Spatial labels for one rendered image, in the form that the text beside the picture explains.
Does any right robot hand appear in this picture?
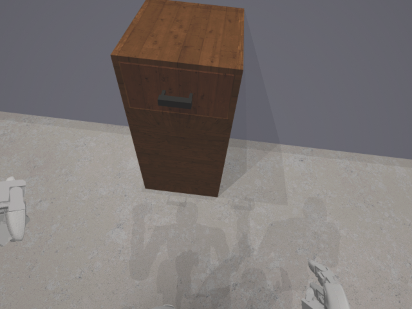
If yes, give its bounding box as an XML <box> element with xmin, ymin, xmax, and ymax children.
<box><xmin>301</xmin><ymin>260</ymin><xmax>351</xmax><ymax>309</ymax></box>

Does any handle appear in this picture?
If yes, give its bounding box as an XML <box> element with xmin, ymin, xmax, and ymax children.
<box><xmin>158</xmin><ymin>90</ymin><xmax>192</xmax><ymax>109</ymax></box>

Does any left robot hand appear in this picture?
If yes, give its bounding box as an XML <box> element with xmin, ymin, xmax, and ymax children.
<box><xmin>0</xmin><ymin>176</ymin><xmax>30</xmax><ymax>247</ymax></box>

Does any cabinet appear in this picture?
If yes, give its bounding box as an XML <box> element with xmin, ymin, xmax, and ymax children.
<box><xmin>111</xmin><ymin>0</ymin><xmax>244</xmax><ymax>197</ymax></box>

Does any drawer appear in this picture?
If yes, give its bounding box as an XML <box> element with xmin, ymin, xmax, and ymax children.
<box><xmin>120</xmin><ymin>62</ymin><xmax>234</xmax><ymax>118</ymax></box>

